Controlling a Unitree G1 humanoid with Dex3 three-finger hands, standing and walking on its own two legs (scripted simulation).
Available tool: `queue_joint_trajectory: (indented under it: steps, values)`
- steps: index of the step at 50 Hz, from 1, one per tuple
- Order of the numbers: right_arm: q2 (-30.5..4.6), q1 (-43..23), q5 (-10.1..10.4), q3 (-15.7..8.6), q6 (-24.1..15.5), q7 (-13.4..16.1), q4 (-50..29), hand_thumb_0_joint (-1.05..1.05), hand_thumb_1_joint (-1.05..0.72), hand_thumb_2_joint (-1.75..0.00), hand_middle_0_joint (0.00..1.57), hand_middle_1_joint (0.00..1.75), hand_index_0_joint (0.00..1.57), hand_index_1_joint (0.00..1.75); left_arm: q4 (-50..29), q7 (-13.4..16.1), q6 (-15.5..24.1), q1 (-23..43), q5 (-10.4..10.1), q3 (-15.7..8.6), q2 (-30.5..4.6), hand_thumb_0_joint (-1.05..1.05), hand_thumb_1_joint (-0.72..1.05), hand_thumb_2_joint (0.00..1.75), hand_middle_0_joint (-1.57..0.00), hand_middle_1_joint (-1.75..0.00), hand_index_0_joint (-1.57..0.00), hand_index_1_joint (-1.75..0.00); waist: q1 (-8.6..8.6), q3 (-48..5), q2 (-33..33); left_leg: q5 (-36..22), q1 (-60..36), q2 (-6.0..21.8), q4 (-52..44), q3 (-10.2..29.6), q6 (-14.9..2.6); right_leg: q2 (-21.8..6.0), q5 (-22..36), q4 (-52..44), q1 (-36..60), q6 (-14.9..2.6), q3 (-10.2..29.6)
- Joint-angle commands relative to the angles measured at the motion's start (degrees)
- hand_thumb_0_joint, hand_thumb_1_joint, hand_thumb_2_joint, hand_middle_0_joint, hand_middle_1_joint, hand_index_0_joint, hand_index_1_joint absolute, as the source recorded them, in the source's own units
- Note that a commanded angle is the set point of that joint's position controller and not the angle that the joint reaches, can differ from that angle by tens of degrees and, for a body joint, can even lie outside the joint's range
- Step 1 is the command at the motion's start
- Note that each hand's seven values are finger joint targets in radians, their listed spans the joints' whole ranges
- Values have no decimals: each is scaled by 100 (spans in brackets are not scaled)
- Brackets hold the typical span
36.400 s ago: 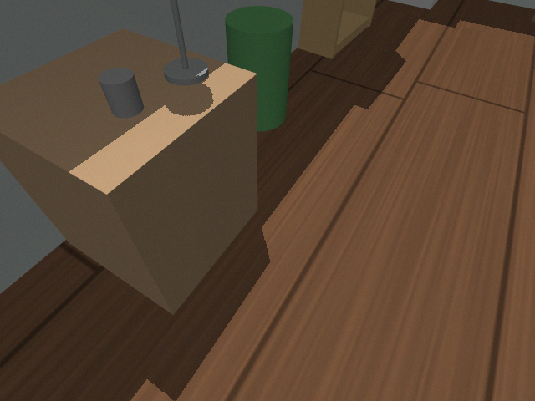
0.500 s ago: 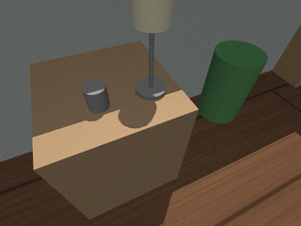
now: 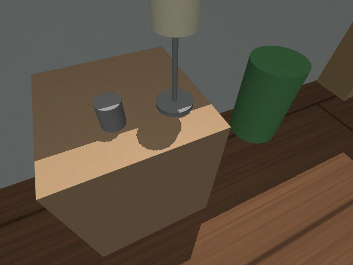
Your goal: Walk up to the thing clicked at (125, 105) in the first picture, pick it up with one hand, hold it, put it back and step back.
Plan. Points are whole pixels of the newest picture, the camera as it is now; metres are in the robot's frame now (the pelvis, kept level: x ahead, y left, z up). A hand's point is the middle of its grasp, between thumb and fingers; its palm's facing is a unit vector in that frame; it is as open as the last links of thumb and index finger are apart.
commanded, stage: stand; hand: left
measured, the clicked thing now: (111, 109) +0.58 +0.21 -0.02
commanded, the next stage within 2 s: step back in 0.38 s
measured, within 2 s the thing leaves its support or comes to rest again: neither
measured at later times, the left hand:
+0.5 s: hand out of the picture +0.07 +0.26 -0.16, palm faces +0.00 -0.93 -0.36, open 7.4 cm
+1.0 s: hand out of the picture +0.05 +0.32 -0.18, palm faces -0.08 -0.93 -0.35, open 7.4 cm
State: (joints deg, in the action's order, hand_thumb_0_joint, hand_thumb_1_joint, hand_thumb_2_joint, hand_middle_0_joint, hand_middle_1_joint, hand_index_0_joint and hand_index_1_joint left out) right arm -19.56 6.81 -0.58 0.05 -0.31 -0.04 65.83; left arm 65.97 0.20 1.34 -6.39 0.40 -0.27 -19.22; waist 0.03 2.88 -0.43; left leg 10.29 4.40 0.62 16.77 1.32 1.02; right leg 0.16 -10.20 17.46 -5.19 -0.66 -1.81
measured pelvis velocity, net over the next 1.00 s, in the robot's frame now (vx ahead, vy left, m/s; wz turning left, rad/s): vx -0.09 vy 0.07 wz -0.04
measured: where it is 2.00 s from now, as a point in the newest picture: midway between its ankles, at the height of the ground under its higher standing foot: outside the picture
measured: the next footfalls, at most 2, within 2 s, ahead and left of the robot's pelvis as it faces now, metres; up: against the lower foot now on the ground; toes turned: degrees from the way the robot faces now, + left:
left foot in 0.70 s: -0.04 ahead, +0.15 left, +0.00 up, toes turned -2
right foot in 1.12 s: -0.08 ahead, -0.04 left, +0.00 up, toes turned +1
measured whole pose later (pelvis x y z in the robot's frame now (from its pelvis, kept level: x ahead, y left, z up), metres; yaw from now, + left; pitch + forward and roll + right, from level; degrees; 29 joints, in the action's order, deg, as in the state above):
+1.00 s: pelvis -0.09 +0.07 -0.02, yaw -2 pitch -1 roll -1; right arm -19.4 7.4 -1.0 -2.7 1.6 1.6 52.3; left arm 50.8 1.1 -3.4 -3.8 0.5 -3.3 -21.8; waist 1.2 12.4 2.1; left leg 16.6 14.0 -2.1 31.4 -1.2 -3.9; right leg 5.7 -27.2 55.5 -21.6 0.6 7.7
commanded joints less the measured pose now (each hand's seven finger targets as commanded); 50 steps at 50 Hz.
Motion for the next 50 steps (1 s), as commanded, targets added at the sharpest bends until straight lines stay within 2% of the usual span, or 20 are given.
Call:
queue_joint_trajectory:
  steps: [1,11,18,19,21,24,26,27,30,32,33,34,35,36,37,38,39,42,47,50]
  values:
    - [-1196,-168,-7,-216,-142,82,-331,0,-90,-90,20,30,20,30,-320,72,106,174,-1,-195,-1203,0,90,90,-20,-30,-20,-30,-15,-450,-9,-956,57,674,-207,431,-203,-790,1066,-246,157,-36,606]
    - [-1174,-135,-13,-204,-122,73,-323,0,-90,-90,20,30,20,30,-288,53,75,165,3,-216,-1248,0,90,90,-20,-30,-20,-30,-18,-152,51,-302,263,625,-316,441,-196,-737,215,-380,-59,-23,624]
    - [-1173,-148,-2,-200,-146,73,-368,0,-90,-90,20,30,20,30,-328,53,91,173,-2,-209,-1272,0,90,90,-20,-30,-20,-30,4,-387,37,-718,95,668,-234,434,-189,-781,835,-263,98,-59,636]
    - [-1507,-355,18,-339,-56,53,-475,0,-90,-90,20,30,20,30,-506,76,27,171,-61,-508,-1677,0,90,90,-20,-30,-20,-30,-37,196,80,-1677,523,542,480,464,-327,-732,1942,225,-303,-101,745]
    - [-1327,-221,87,-332,-6,59,-625,0,-90,-90,20,30,20,30,-616,112,-14,9,-97,-542,-1619,0,90,90,-20,-30,-20,-30,-23,-181,157,-1865,487,394,1018,241,-335,-845,2671,420,-95,-285,718]
    - [-1299,-45,117,-403,100,58,-795,0,-90,-90,20,30,20,30,-945,120,-69,218,-66,-628,-1744,0,90,90,-20,-30,-20,-30,57,-641,565,-857,676,-28,2024,5,-273,-1435,2894,383,-118,-879,1209]
    - [-1316,93,73,-483,206,40,-920,0,-90,-90,20,30,20,30,-1213,137,-106,447,25,-647,-1786,0,90,90,-20,-30,-20,-30,53,-645,995,1652,913,-314,3191,78,-311,-2030,2734,272,-506,-1377,1684]
    - [-1312,214,30,-509,259,30,-969,0,-90,-90,20,30,20,30,-1339,137,-113,497,94,-657,-1796,0,90,90,-20,-30,-20,-30,65,-583,983,2132,977,-238,3658,247,-348,-2169,2674,372,-770,-1518,1694]
    - [-1314,443,90,-542,266,-14,-1084,0,-90,-90,20,30,20,30,-1568,138,-160,776,149,-618,-1643,0,90,90,-20,-30,-20,-30,183,-641,1076,1997,1162,-165,3463,323,-377,-1852,2698,788,-727,-1332,1275]
    - [-1311,427,81,-547,201,5,-1151,0,-90,-90,20,30,20,30,-1645,142,-206,635,144,-594,-1592,0,90,90,-20,-30,-20,-30,63,-804,894,1390,1276,-152,2434,133,-311,-1541,2731,1302,-198,-1056,1056]
    - [-1246,513,27,-547,160,25,-1158,0,-90,-90,20,30,20,30,-1698,140,-255,656,106,-579,-1619,0,90,90,-20,-30,-20,-30,149,-785,849,744,1203,-128,1575,26,-298,-1393,2631,1611,-125,-862,955]
    - [-1318,538,-24,-578,112,51,-1146,0,-90,-90,20,30,20,30,-1737,123,-314,617,41,-573,-1622,0,90,90,-20,-30,-20,-30,178,-756,453,-909,841,28,835,93,-289,-1102,2266,1969,-329,-620,757]
    - [-1502,531,-95,-643,83,82,-1187,0,-90,-90,20,30,20,30,-1843,105,-362,635,-36,-555,-1427,0,90,90,-20,-30,-20,-30,160,-768,-147,-2411,519,519,656,824,-378,-523,1497,2574,-708,-331,487]
    - [-1876,530,-159,-734,58,95,-1256,0,-90,-90,20,30,20,30,-1939,128,-386,597,-75,-519,-1172,0,90,90,-20,-30,-20,-30,135,-727,-1085,-3914,-194,1232,616,1801,-634,277,-1029,3303,-1878,-157,448]
    - [-1993,463,-168,-752,57,106,-1301,0,-90,-90,20,30,20,30,-1863,179,-454,455,-11,-515,-1157,0,90,90,-20,-30,-20,-30,92,-630,-745,-4422,-198,1523,817,1860,-942,564,-2549,3825,-2191,-103,885]
    - [-2170,469,-109,-784,53,120,-1413,0,-90,-90,20,30,20,30,-1891,224,-461,434,17,-503,-1173,0,90,90,-20,-30,-20,-30,256,-698,-1025,-4520,0,1827,767,2179,-1153,622,-2843,4178,-2185,-73,1141]
    - [-2079,280,-109,-789,68,145,-1456,0,-90,-90,20,30,20,30,-1848,254,-460,557,35,-532,-1250,0,90,90,-20,-30,-20,-30,254,-582,-994,-4020,150,1772,618,2155,-1087,620,-2653,4487,-2239,-86,1373]
    - [-1622,-207,-132,-665,48,252,-1638,0,-90,-90,20,30,20,30,-1753,208,-458,129,-59,-546,-1310,0,90,90,-20,-30,-20,-30,-139,-558,-952,-4068,-505,1117,992,1114,-775,612,-1743,4784,-2612,-86,1335]
    - [-1419,280,-43,-667,59,300,-1693,0,-90,-90,20,30,20,30,-1957,174,-349,238,46,-576,-1247,0,90,90,-20,-30,-20,-30,182,-609,-578,-3727,-1031,1217,1190,1138,-1211,464,-1693,3803,-2445,167,1024]
    - [-1521,512,-32,-698,70,290,-1716,0,-90,-90,20,30,20,30,-2058,138,-306,308,49,-590,-1211,0,90,90,-20,-30,-20,-30,329,-663,-632,-3655,-1045,1201,1274,1128,-1099,306,-1635,2853,-2092,122,791]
